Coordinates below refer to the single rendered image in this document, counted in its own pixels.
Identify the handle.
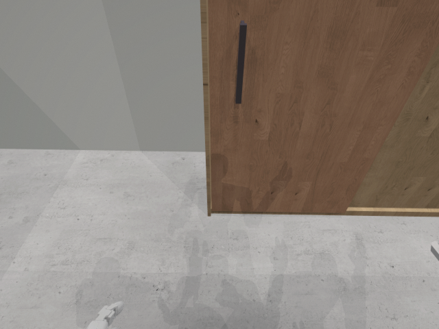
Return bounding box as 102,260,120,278
235,21,247,103

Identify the wardrobe door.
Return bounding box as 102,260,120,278
349,44,439,208
208,0,439,213

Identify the left robot hand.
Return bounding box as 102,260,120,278
86,301,124,329

